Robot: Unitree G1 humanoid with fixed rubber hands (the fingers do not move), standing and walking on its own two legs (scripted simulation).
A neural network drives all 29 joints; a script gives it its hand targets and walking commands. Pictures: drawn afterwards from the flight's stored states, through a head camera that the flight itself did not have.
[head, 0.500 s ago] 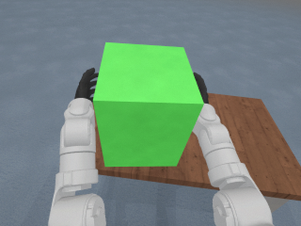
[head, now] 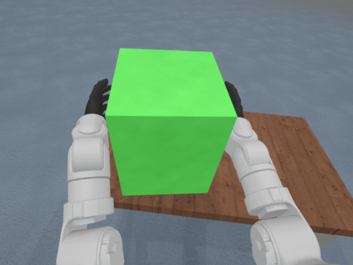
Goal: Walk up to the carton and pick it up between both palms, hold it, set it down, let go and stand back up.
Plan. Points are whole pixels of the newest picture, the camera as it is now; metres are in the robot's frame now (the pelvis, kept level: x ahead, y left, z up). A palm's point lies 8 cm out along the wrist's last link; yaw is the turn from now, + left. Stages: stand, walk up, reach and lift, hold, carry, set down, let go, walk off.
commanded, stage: reach and lift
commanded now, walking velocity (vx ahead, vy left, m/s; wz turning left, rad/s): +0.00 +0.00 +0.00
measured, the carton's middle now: (166, 125) +0.38 +0.00 +0.17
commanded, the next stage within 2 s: hold in 0.18 s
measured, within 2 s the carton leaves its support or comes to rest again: neither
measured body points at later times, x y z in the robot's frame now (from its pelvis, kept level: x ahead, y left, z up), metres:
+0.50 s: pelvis +0.00 +0.00 +0.00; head -0.07 +0.03 +0.44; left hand +0.37 +0.16 +0.23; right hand +0.38 -0.13 +0.23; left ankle +0.02 +0.12 -0.75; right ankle +0.01 -0.11 -0.75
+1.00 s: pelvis +0.00 -0.01 +0.00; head -0.06 +0.02 +0.44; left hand +0.37 +0.16 +0.23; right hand +0.38 -0.14 +0.23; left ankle +0.02 +0.12 -0.75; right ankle +0.01 -0.11 -0.75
